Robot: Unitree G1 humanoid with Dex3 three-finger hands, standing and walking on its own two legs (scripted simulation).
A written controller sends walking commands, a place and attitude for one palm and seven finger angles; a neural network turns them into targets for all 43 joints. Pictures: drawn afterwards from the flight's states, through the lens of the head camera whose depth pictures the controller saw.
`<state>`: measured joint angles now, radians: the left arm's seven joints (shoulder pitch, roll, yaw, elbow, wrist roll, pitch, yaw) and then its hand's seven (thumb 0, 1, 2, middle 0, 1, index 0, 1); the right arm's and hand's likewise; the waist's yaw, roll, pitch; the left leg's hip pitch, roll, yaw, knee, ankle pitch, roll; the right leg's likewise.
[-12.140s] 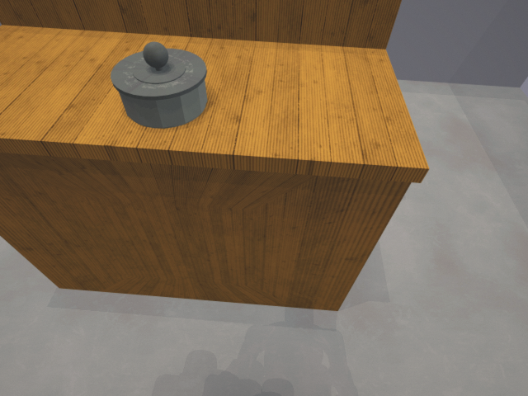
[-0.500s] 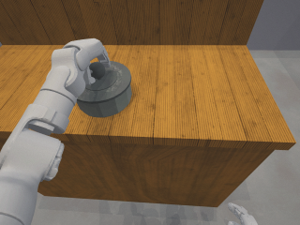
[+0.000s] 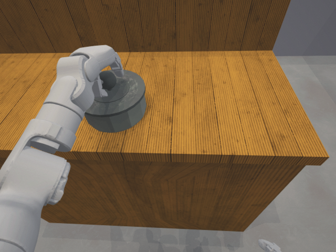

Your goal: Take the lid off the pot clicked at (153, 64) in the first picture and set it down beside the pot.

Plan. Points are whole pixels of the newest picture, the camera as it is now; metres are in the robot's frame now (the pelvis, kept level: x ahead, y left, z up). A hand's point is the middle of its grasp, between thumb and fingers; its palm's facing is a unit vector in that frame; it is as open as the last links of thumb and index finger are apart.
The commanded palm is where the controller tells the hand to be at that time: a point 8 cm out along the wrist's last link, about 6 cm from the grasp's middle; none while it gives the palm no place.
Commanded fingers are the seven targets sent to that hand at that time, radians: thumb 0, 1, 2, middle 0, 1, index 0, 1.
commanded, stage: close the fingers and squeeze the knob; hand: left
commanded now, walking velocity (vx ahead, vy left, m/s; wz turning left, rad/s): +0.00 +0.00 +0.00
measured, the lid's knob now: (106, 80) +0.50 +0.15 +0.16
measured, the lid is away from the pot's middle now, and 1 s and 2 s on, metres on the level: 0.00 0.00 0.01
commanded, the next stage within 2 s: lift the lid straight up in 1.26 s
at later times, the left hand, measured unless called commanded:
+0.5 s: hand (103, 81) +0.46 +0.15 +0.19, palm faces -0.31 -0.05 -0.95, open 7.9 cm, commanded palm +0.44 +0.15 +0.24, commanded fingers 0.00 0.24 0.95 -0.71 -0.95 -0.71 -0.95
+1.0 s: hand (101, 82) +0.46 +0.15 +0.19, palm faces -0.28 -0.06 -0.96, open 7.4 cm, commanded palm +0.44 +0.15 +0.24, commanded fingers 0.00 0.49 1.01 -0.73 -0.95 -0.77 -0.96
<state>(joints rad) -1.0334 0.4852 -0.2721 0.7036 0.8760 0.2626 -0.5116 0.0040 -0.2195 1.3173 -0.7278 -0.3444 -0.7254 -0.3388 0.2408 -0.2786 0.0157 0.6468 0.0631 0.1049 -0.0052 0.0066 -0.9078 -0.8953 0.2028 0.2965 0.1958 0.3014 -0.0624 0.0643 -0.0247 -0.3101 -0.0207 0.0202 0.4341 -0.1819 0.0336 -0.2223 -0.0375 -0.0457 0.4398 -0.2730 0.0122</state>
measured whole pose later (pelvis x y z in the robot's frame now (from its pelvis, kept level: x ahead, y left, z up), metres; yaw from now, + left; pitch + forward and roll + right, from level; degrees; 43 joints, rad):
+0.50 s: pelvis +0.00 +0.00 +0.00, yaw +0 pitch +4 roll +0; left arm -1.05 0.47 -0.28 0.75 0.88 0.27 -0.51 0.00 0.11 1.05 -0.63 -0.84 -0.67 -0.86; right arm 0.24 -0.28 0.01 0.65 0.06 0.09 0.00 0.01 -0.91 -0.90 0.20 0.30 0.20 0.30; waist -0.06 0.07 -0.03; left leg -0.31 -0.02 0.02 0.43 -0.18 0.03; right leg -0.22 -0.04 -0.04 0.44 -0.27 0.01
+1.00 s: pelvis +0.01 +0.00 +0.00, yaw +0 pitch +3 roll +0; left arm -1.00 0.48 -0.28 0.64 0.87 0.30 -0.50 0.00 0.25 0.91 -0.59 -0.88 -0.64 -0.89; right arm 0.18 -0.28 0.02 0.63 0.06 0.11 0.00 0.01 -0.91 -0.90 0.20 0.30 0.20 0.30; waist -0.05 0.07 -0.02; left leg -0.30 -0.02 0.01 0.43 -0.19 0.03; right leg -0.22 -0.03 -0.05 0.44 -0.28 0.01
